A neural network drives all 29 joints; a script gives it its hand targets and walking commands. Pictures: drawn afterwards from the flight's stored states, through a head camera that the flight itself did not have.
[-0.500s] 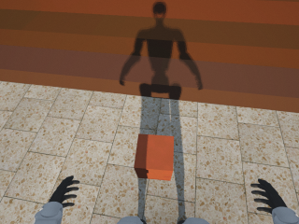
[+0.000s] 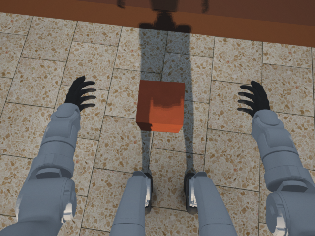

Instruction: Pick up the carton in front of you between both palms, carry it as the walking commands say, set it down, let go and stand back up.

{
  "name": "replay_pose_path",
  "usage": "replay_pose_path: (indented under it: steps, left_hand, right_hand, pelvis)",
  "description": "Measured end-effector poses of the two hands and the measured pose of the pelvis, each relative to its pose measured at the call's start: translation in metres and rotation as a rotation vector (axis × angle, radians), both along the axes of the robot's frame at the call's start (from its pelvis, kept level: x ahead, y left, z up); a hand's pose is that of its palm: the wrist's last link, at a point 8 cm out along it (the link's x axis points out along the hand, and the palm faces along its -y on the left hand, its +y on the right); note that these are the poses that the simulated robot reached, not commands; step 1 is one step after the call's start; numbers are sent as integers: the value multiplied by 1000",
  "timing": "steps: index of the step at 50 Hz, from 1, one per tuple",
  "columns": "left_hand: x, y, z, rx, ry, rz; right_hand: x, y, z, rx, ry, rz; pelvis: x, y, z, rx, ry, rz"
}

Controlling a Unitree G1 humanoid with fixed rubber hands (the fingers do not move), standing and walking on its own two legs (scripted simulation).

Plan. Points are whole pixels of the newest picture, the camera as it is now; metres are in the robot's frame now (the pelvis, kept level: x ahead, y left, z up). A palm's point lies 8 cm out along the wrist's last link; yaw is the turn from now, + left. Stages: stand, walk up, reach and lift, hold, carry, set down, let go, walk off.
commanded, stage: reach and lift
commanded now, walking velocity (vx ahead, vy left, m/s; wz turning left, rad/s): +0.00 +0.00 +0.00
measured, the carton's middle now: (160, 109) +0.53 +0.03 -0.56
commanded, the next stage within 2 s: none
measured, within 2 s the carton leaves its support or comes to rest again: neither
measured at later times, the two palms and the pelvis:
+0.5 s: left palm (101, 66) +0.56 +0.21 -0.15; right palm (222, 75) +0.53 -0.16 -0.16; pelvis +0.00 +0.01 -0.04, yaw -1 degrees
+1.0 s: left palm (118, 99) +0.53 +0.21 -0.40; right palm (206, 102) +0.52 -0.17 -0.40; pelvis -0.04 -0.01 -0.25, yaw -1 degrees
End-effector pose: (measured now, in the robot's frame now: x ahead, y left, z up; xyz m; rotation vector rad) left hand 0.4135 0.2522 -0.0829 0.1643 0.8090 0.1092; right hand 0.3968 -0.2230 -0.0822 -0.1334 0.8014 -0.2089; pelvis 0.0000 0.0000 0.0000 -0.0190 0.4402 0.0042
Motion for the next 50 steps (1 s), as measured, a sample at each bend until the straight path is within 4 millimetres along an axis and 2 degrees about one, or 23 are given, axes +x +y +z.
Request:
replay_pose_path:
  steps: [5, 10, 17, 21, 27, 32, 37, 43, 50]
  left_hand:
    - [42, -10, -8, -28, -41, -5]
    - [81, -20, -16, -60, -79, -11]
    - [128, -33, -35, -93, -137, -22]
    - [144, -36, -50, -94, -155, -25]
    - [147, -42, -86, -97, -147, -16]
    - [134, -45, -134, -95, -116, 9]
    - [122, -38, -194, -78, -106, 36]
    - [117, -32, -262, -66, -127, 44]
    - [120, -39, -315, -75, -139, 31]
  right_hand:
    - [38, 18, -11, 23, -39, -12]
    - [74, 34, -20, 52, -79, -26]
    - [120, 53, -40, 78, -141, -30]
    - [135, 58, -56, 76, -160, -27]
    - [134, 58, -94, 82, -148, -33]
    - [126, 56, -140, 82, -126, -27]
    - [124, 57, -196, 83, -115, -11]
    - [122, 58, -262, 75, -117, 1]
    - [118, 54, -316, 78, -117, -9]
  pelvis:
    - [-20, 4, -13, -4, 75, 1]
    - [-30, 6, -25, -8, 153, 3]
    - [-25, 8, -34, -14, 258, 4]
    - [-14, 8, -35, -17, 319, 4]
    - [4, 6, -45, -21, 414, 0]
    - [11, 3, -72, -21, 481, 1]
    - [6, -3, -118, -18, 508, 0]
    - [-12, -10, -183, -23, 467, 3]
    - [-37, -12, -246, -28, 356, -2]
